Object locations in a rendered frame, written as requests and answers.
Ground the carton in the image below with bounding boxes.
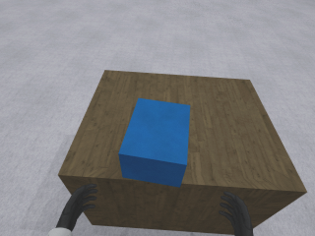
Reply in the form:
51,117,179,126
118,98,191,188

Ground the robot right hand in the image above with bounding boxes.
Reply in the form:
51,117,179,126
219,191,254,236

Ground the pedestal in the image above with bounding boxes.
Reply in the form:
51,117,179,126
58,70,307,235

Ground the robot left hand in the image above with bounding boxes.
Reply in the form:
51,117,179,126
55,184,98,231

